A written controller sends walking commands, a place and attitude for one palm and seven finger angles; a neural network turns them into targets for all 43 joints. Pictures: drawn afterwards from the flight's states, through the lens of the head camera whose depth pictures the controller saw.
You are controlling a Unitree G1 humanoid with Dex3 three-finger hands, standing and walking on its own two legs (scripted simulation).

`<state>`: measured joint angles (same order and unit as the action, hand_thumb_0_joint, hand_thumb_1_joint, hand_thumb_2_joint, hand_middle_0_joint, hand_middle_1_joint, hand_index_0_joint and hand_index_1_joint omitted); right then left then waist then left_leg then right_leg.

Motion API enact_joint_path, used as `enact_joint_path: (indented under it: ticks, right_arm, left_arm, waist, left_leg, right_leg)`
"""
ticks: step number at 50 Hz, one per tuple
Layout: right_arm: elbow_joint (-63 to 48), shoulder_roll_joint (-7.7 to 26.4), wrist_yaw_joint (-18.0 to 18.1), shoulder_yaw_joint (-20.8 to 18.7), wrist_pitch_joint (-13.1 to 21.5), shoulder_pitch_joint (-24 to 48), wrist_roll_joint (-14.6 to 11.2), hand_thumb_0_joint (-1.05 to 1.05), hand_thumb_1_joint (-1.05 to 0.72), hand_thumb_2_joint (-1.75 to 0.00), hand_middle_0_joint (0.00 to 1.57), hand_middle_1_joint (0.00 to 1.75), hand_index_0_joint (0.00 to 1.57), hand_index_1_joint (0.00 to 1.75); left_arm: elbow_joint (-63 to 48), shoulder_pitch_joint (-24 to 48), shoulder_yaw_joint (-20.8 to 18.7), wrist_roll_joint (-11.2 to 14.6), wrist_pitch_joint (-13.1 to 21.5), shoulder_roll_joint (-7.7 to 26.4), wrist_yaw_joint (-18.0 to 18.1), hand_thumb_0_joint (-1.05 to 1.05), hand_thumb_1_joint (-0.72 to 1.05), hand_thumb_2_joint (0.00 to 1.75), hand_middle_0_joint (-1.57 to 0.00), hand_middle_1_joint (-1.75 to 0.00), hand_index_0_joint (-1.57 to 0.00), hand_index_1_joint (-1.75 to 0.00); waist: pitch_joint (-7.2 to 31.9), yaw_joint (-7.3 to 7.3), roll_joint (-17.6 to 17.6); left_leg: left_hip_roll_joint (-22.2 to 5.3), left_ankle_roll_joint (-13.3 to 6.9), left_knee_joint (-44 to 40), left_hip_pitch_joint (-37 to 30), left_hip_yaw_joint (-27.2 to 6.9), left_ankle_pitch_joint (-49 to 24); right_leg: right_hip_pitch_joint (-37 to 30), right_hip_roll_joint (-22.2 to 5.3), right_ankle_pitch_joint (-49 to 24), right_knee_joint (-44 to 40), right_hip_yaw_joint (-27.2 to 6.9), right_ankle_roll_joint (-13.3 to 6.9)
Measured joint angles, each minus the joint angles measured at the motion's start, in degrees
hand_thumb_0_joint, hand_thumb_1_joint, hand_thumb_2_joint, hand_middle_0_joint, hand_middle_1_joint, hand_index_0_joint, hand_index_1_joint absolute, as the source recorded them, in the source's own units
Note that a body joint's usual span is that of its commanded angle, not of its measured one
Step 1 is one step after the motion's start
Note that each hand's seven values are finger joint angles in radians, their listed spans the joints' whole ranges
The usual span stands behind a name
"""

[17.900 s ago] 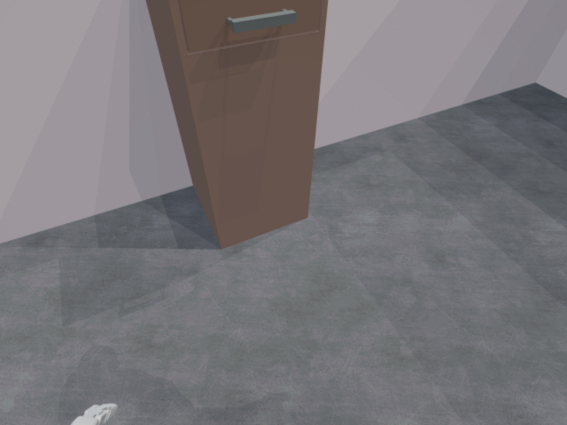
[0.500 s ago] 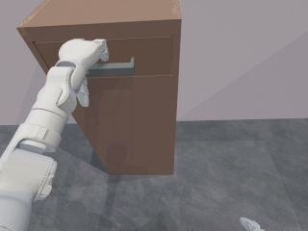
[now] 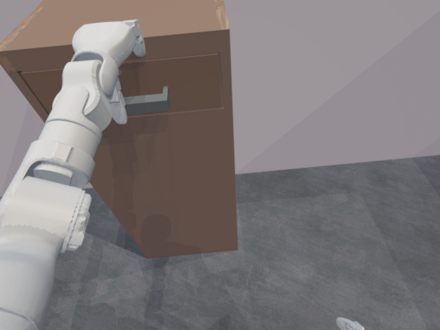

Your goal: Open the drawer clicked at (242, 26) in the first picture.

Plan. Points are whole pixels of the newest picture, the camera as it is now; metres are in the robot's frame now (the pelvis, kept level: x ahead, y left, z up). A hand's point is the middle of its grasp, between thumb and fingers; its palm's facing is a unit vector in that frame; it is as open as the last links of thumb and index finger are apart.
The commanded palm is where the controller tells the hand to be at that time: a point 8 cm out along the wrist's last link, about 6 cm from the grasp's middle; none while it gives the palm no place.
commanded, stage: lift the fingers back up to retry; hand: left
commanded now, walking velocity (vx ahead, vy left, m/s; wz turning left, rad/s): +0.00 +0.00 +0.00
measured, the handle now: (127, 99) +0.53 +0.19 +0.15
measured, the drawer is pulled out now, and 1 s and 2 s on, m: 0.00 0.00 0.00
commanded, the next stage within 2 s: re-aim the fingers above the handle in 0.50 s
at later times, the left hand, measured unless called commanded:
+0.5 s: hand (111, 84) +0.49 +0.19 +0.21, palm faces +0.08 -0.01 -1.00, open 13.6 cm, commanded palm +0.47 +0.21 +0.26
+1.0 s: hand (109, 86) +0.49 +0.19 +0.21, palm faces +0.06 +0.00 -1.00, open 13.7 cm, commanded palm +0.46 +0.21 +0.26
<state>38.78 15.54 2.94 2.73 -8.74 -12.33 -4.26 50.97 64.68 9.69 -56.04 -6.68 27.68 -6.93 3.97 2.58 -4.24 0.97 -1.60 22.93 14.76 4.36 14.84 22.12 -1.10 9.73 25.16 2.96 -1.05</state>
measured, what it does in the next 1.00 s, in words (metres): stands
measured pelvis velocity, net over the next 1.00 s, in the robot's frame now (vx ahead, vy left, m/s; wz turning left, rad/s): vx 0.01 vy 0.01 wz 0.01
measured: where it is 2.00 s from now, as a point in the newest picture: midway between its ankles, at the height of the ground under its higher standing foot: outside the picture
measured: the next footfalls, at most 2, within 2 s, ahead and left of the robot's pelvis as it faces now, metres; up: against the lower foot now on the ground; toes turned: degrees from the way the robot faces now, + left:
none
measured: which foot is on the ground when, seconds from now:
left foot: down 0.00-1.00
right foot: down 0.00-1.00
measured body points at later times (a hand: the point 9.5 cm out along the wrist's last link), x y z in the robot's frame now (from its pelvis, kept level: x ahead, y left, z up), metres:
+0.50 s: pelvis +0.01 +0.00 +0.00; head +0.04 -0.03 +0.45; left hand +0.48 +0.19 +0.27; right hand +0.11 -0.26 -0.14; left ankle -0.04 +0.10 -0.74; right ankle +0.03 -0.11 -0.74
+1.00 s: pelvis +0.01 +0.01 +0.00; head +0.04 -0.02 +0.45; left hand +0.48 +0.19 +0.26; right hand +0.12 -0.25 -0.13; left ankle -0.04 +0.10 -0.74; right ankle +0.03 -0.11 -0.74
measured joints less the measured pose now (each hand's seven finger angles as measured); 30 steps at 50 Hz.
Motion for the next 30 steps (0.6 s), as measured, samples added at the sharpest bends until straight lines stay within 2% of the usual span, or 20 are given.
enact_joint_path:
  ticks: [3, 6, 10, 13, 16, 19, 22, 26, 30]
  right_arm:
    - [-0.67, 0.50, 0.32, -0.40, 0.32, -0.66, 0.08, 0.01, -0.91, -0.90, 0.20, 0.30, 0.20, 0.30]
    - [-1.05, 1.23, 0.65, -1.01, 0.97, -1.38, 0.06, 0.01, -0.91, -0.90, 0.20, 0.30, 0.20, 0.30]
    - [-1.28, 1.82, 1.19, -2.26, 2.21, -2.72, 0.37, 0.01, -0.91, -0.90, 0.20, 0.30, 0.20, 0.30]
    - [-0.97, 1.91, 1.29, -3.44, 2.95, -4.00, 0.85, 0.01, -0.91, -0.90, 0.20, 0.30, 0.20, 0.30]
    - [0.08, 1.88, 0.93, -4.10, 3.31, -4.68, 1.08, 0.01, -0.91, -0.90, 0.20, 0.30, 0.20, 0.30]
    - [1.20, 1.82, 0.32, -4.01, 3.26, -4.27, 1.07, 0.01, -0.91, -0.90, 0.20, 0.30, 0.20, 0.30]
    - [1.74, 1.71, -0.36, -3.60, 2.96, -3.25, 0.81, 0.01, -0.91, -0.90, 0.20, 0.30, 0.20, 0.30]
    - [1.49, 1.35, -0.67, -2.68, 2.48, -1.45, 0.61, 0.01, -0.91, -0.90, 0.20, 0.30, 0.20, 0.30]
    - [0.54, 0.54, -0.42, -1.77, 2.15, 0.22, 0.45, 0.01, -0.91, -0.90, 0.20, 0.30, 0.20, 0.30]
  left_arm:
    - [1.07, -0.44, 0.25, -0.78, 0.55, 1.22, -0.83, 0.00, -0.49, 0.30, -0.37, -1.24, -0.33, -1.27]
    - [1.96, -1.76, -0.19, -0.28, 1.64, 2.35, -1.40, 0.00, -0.49, 0.30, -0.35, -1.23, -0.32, -1.25]
    - [0.02, -5.00, -1.20, 0.38, 4.98, 3.81, -1.74, 0.00, -0.49, 0.30, -0.34, -1.21, -0.32, -1.23]
    - [-4.00, -7.48, -1.36, 0.74, 7.91, 4.34, -0.75, 0.00, -0.49, 0.30, -0.33, -1.21, -0.32, -1.21]
    - [-6.23, -7.84, -0.96, 1.29, 9.24, 4.00, 1.18, 0.00, -0.49, 0.30, -0.33, -1.21, -0.32, -1.21]
    - [-5.89, -6.90, -1.18, 2.09, 8.68, 3.40, 2.50, 0.00, -0.49, 0.30, -0.35, -1.22, -0.32, -1.20]
    - [-4.36, -5.62, -0.47, 2.35, 6.17, 2.18, 3.07, 0.00, -0.49, 0.30, -0.39, -1.24, -0.32, -1.20]
    - [-3.18, -4.67, -0.56, 1.91, 3.78, 0.75, 2.67, 0.00, -0.49, 0.30, -0.41, -1.25, -0.35, -1.24]
    - [-1.94, -3.76, -0.77, 1.31, 2.82, 0.28, 1.58, 0.00, -0.49, 0.30, -0.41, -1.25, -0.36, -1.27]
  waist:
    - [-0.19, 0.34, 0.11]
    - [-0.70, 0.56, 0.17]
    - [-1.59, 0.47, 0.47]
    - [-1.71, -0.11, 0.64]
    - [-1.41, -0.74, 0.71]
    - [-0.81, -1.00, 0.59]
    - [-0.25, -1.17, 0.22]
    - [0.20, -1.33, -0.39]
    - [0.46, -1.19, -0.42]
  left_leg:
    - [-0.17, 0.15, 0.42, 0.54, 0.07, -0.02]
    - [-0.30, 0.26, 0.88, 1.08, 0.00, 0.03]
    - [-0.50, 0.35, 1.37, 1.58, -0.26, 0.16]
    - [-0.65, 0.41, 1.64, 1.72, -0.65, 0.40]
    - [-0.68, 0.46, 1.75, 1.60, -1.12, 0.69]
    - [-0.65, 0.42, 1.62, 1.36, -1.28, 0.91]
    - [-0.47, 0.27, 1.36, 1.16, -1.24, 0.99]
    - [-0.17, -0.03, 1.13, 0.93, -1.03, 1.01]
    - [0.06, -0.24, 1.00, 0.72, -0.75, 1.00]
  right_leg:
    - [0.50, 0.16, -0.13, 0.24, -0.04, -0.20]
    - [0.94, 0.25, -0.16, 0.51, 0.04, -0.33]
    - [1.17, 0.40, -0.13, 0.61, 0.32, -0.49]
    - [0.96, 0.51, -0.01, 0.40, 0.70, -0.59]
    - [0.50, 0.50, 0.23, 0.13, 1.15, -0.59]
    - [0.14, 0.47, 0.40, -0.16, 1.29, -0.47]
    - [0.00, 0.32, 0.52, -0.28, 1.22, -0.28]
    - [-0.01, 0.05, 0.65, -0.16, 0.97, 0.04]
    - [0.08, -0.15, 0.79, 0.18, 0.66, 0.26]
